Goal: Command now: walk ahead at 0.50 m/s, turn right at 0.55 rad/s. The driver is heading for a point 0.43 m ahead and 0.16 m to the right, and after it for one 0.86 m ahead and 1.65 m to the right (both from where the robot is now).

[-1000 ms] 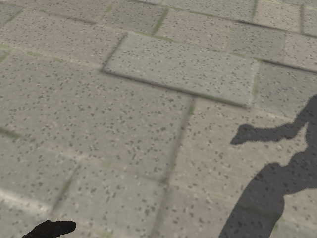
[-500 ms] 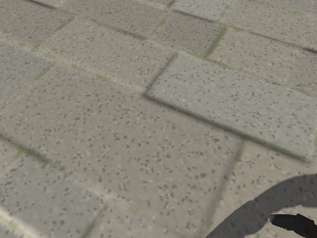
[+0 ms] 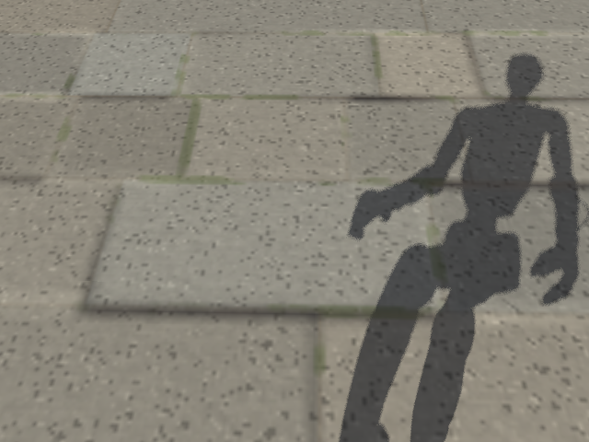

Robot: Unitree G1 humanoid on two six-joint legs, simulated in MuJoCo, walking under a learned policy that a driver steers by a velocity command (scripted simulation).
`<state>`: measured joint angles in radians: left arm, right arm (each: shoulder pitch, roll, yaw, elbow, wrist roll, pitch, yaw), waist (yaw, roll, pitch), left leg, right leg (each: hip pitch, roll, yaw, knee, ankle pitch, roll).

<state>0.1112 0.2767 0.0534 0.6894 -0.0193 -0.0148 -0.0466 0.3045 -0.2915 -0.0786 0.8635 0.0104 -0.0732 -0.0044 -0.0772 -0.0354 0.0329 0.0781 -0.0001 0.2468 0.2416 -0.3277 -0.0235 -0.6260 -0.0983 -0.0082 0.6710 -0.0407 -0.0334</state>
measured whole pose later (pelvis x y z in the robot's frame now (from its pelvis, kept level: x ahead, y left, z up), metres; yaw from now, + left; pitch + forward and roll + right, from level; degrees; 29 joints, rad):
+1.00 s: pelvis +0.53 -0.11 +0.00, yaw -36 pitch +1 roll +2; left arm 0.10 0.28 0.06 0.59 -0.03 -0.02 -0.05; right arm 0.32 -0.31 -0.07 0.87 0.01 -0.07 0.00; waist -0.10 -0.03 0.05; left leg 0.08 0.00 0.22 0.24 -0.34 -0.02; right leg -0.64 -0.09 0.00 0.67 -0.04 -0.03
